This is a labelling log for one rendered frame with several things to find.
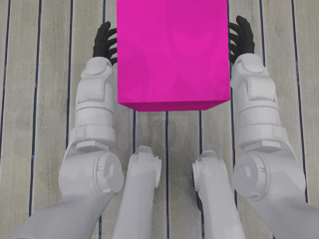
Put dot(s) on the robot right hand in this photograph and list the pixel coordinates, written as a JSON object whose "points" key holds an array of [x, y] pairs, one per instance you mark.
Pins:
{"points": [[243, 40]]}

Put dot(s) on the left robot forearm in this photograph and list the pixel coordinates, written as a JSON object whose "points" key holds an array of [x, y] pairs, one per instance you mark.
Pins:
{"points": [[94, 110]]}

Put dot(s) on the robot left upper arm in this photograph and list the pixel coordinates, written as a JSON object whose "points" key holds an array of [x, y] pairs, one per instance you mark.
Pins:
{"points": [[87, 182]]}

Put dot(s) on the robot right shin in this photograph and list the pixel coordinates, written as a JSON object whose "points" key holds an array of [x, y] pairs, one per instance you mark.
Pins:
{"points": [[210, 153]]}

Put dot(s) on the right robot forearm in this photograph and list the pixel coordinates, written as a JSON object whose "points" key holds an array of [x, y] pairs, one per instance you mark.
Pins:
{"points": [[257, 108]]}

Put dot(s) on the carton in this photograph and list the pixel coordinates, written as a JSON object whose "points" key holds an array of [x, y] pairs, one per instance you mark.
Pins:
{"points": [[172, 55]]}

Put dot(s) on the robot right upper arm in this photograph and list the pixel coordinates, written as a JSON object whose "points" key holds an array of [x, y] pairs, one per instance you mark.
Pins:
{"points": [[274, 186]]}

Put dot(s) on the robot left hand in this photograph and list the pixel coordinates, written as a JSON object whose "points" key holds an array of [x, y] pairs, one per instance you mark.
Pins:
{"points": [[102, 44]]}

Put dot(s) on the robot right thigh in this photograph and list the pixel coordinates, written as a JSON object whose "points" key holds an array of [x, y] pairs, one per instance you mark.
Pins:
{"points": [[220, 215]]}

